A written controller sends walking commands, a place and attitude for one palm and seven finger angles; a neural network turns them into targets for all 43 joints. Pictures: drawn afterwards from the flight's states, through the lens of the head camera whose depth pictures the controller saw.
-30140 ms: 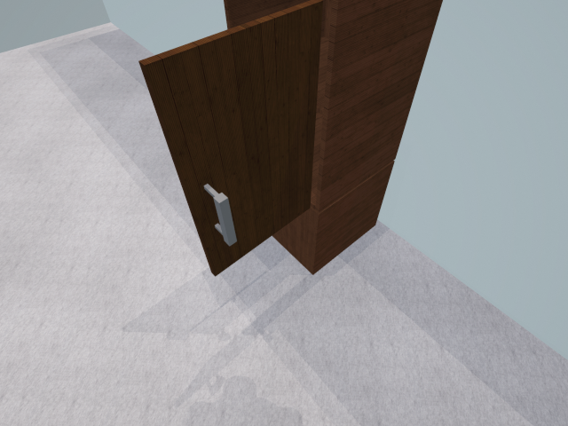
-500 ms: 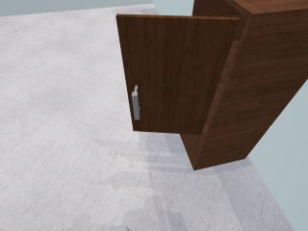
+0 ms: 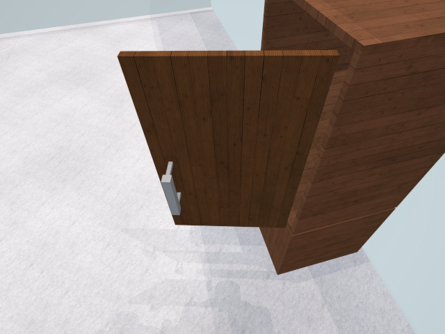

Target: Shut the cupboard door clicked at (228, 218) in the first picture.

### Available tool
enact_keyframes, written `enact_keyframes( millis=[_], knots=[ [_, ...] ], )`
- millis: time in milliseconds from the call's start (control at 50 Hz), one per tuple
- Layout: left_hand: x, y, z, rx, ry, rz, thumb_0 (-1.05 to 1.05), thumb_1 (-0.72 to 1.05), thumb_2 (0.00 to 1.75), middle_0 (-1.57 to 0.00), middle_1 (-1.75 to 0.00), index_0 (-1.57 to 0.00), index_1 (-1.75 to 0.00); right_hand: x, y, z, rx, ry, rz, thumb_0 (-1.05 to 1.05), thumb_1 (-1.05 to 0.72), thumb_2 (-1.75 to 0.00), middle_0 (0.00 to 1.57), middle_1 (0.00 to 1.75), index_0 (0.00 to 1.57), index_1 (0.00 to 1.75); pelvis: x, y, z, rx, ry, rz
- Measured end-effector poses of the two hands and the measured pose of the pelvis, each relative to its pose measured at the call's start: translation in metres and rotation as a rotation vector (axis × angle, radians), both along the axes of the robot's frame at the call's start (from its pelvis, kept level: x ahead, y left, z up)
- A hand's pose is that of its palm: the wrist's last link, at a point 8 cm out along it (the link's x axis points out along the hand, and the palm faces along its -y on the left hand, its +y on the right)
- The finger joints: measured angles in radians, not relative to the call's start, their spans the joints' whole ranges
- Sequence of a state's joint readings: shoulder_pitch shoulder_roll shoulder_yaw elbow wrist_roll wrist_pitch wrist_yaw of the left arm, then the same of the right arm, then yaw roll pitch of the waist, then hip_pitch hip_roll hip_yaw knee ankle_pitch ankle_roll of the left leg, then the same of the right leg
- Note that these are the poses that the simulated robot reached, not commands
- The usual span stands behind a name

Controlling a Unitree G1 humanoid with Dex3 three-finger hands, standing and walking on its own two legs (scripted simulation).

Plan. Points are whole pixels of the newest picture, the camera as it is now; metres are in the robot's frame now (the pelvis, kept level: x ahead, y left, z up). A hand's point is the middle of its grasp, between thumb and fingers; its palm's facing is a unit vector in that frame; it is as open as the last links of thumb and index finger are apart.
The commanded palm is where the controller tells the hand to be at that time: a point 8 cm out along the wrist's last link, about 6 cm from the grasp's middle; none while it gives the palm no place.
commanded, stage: come to a stop and stand still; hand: left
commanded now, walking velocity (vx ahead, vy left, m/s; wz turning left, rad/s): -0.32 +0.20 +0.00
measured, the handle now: (173, 189) +0.46 +0.15 -0.09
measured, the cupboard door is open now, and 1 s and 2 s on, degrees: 73 73 73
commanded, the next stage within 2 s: look again from close up in 1.02 s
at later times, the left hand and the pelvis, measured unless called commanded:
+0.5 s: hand out of the picture +0.02 +0.25 -0.18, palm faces +0.06 -0.98 -0.20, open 7.4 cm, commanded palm none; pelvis +0.00 +0.05 +0.01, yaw +0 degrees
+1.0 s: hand out of the picture +0.02 +0.20 -0.17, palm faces +0.00 -0.98 -0.20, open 7.4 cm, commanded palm none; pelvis -0.03 +0.02 +0.00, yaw -1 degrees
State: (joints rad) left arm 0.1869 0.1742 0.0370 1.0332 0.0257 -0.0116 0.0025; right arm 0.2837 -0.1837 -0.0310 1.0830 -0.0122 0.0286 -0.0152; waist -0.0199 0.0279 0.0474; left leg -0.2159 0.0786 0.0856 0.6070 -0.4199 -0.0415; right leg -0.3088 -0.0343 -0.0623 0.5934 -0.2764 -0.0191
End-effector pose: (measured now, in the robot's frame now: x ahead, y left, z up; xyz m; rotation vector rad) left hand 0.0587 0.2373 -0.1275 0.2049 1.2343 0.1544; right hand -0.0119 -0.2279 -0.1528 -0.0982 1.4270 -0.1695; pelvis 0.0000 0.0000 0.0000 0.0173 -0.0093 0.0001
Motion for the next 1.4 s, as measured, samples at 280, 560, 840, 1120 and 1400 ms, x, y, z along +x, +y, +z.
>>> enact_keyframes(
  millis=[280,560,840,1120,1400],
  knots=[
    [0.006,0.018,-0.002,-0.015,0.013,0.051,0.00,0.91,0.90,-0.21,-0.30,-0.20,-0.30,0.092,-0.001,0.031,-0.084,-0.151,0.084,0.01,-0.91,-0.90,0.20,0.30,0.20,0.30,0.003,0.020,0.011,-0.003,0.021,0.010],
    [-0.053,0.059,-0.013,-0.044,0.167,0.082,0.01,0.91,0.90,-0.20,-0.30,-0.20,-0.30,0.078,0.049,0.040,-0.091,-0.186,0.103,0.00,-0.92,-0.90,0.21,0.30,0.20,0.30,-0.002,0.047,0.012,-0.039,0.004,-0.014],
    [-0.052,0.015,-0.006,-0.016,0.053,-0.001,0.01,0.90,0.90,-0.20,-0.30,-0.20,-0.30,0.026,0.008,0.016,-0.072,-0.162,0.026,0.01,-0.91,-0.90,0.21,0.30,0.20,0.30,-0.017,0.022,0.001,-0.033,-0.006,-0.015],
    [-0.051,0.031,-0.005,-0.023,-0.045,-0.022,0.01,0.90,0.90,-0.21,-0.30,-0.20,-0.30,0.013,0.006,0.034,-0.103,-0.224,0.044,0.01,-0.91,-0.90,0.20,0.30,0.20,0.30,-0.039,0.028,0.006,-0.032,-0.048,-0.020],
    [-0.100,0.078,-0.004,0.017,0.053,-0.006,0.01,0.90,0.90,-0.20,-0.30,-0.20,-0.30,-0.016,0.026,0.037,-0.108,-0.165,0.059,0.01,-0.90,-0.90,0.20,0.30,0.20,0.30,-0.057,0.055,0.010,-0.034,-0.044,-0.019]
  ],
)
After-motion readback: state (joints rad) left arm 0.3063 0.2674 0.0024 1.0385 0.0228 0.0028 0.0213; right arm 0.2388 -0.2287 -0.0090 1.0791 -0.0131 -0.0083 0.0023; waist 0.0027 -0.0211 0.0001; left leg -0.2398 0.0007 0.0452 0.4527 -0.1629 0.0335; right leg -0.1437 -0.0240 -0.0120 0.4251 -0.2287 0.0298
